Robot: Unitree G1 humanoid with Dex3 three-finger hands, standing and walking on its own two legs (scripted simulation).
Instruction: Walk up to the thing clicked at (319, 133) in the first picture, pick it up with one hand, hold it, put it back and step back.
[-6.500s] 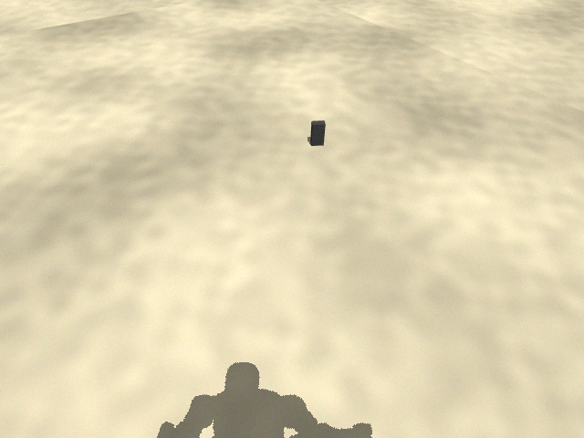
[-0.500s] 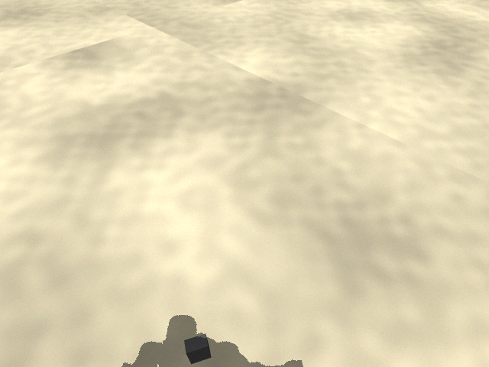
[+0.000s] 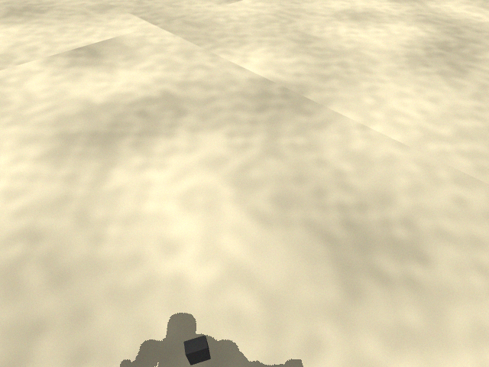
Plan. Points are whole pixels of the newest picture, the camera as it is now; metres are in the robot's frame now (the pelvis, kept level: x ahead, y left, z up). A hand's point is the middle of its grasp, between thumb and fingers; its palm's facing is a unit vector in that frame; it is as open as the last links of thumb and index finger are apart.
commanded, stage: stand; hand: left
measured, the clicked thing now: (197, 350) +0.35 +0.17 -0.71
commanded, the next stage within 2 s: go down in 1.68 s
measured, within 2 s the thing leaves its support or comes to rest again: neither
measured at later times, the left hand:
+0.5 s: hand out of the picture +0.08 +0.25 -0.16, palm faces -0.02 -0.94 -0.34, open 7.3 cm
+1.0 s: hand out of the picture +0.07 +0.25 -0.16, palm faces -0.02 -0.94 -0.34, open 7.3 cm
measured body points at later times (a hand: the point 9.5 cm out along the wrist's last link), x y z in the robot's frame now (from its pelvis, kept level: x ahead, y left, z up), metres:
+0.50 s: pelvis +0.00 +0.00 +0.00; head +0.01 +0.00 +0.45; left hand +0.08 +0.30 -0.13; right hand +0.09 -0.30 -0.13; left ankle +0.00 +0.13 -0.75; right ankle +0.00 -0.14 -0.75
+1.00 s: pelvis +0.00 +0.00 +0.00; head +0.01 +0.00 +0.45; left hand +0.07 +0.30 -0.13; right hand +0.08 -0.30 -0.13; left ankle +0.00 +0.13 -0.75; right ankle +0.00 -0.14 -0.75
